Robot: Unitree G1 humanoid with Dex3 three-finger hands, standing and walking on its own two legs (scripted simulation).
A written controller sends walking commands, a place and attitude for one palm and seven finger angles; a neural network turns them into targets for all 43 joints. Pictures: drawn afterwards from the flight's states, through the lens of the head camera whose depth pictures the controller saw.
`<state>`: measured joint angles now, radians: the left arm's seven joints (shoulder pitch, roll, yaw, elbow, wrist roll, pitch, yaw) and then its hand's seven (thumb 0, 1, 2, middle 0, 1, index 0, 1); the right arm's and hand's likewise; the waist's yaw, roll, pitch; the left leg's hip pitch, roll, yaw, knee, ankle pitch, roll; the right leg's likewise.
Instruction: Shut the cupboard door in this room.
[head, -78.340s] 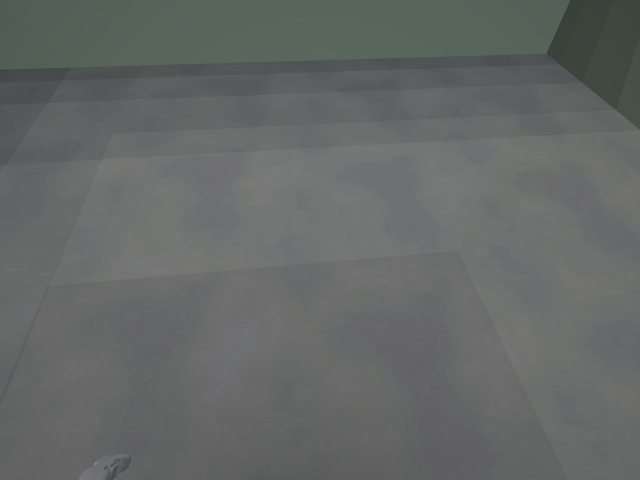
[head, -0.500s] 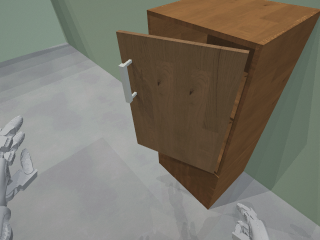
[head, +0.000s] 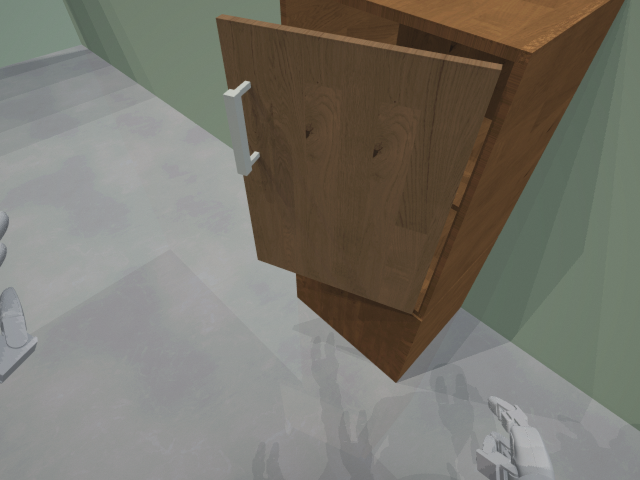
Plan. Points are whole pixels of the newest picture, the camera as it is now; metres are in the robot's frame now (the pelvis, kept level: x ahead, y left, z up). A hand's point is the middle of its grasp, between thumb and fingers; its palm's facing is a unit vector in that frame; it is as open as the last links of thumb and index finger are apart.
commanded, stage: step back with the hand held close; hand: left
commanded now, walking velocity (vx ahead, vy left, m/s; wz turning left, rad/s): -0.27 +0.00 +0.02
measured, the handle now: (244, 129) +0.66 +0.17 +0.09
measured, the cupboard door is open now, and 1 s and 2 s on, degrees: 22 22 22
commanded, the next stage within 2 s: stop stepping back and stand still in 1.04 s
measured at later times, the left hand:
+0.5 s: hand out of the picture +0.11 +0.27 +0.17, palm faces +0.47 -0.74 -0.48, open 7.4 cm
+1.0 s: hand out of the picture -0.04 +0.30 +0.17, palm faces +0.58 -0.69 -0.43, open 7.4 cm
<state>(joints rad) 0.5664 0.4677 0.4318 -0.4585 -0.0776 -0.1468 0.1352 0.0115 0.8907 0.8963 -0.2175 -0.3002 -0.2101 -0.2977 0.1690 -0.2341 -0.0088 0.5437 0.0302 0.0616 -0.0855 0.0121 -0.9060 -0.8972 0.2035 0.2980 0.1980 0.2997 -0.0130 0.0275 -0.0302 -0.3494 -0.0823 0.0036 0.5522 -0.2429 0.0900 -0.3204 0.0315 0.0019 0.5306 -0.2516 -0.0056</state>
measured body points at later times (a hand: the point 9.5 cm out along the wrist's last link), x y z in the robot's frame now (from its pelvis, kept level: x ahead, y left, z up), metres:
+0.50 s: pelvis -0.08 -0.01 -0.01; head -0.08 +0.01 +0.43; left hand +0.08 +0.30 +0.19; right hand +0.09 -0.25 -0.09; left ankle +0.02 +0.06 -0.73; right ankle -0.02 -0.13 -0.73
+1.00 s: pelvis -0.19 -0.01 -0.02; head -0.18 +0.03 +0.42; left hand -0.07 +0.33 +0.19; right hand +0.03 -0.20 -0.09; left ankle +0.02 +0.08 -0.72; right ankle -0.28 -0.16 -0.74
